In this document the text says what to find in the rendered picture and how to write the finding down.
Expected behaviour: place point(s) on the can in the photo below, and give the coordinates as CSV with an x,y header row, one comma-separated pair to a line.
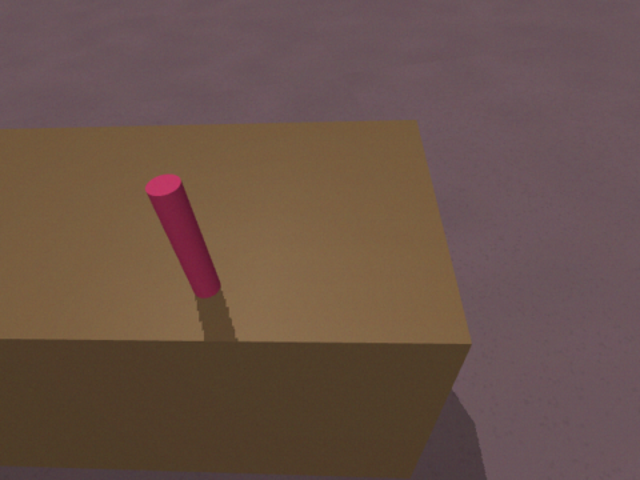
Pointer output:
x,y
170,201

